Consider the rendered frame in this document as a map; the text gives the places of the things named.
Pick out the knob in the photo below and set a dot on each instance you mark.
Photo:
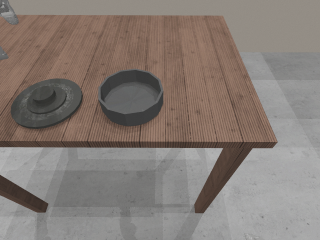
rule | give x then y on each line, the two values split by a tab
43	94

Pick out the pot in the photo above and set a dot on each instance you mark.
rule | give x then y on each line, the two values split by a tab
131	97

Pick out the left robot hand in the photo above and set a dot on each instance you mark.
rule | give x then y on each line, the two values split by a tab
7	12

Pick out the table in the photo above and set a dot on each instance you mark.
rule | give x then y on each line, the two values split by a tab
209	100

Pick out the lid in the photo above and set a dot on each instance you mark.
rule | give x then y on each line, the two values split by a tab
29	114

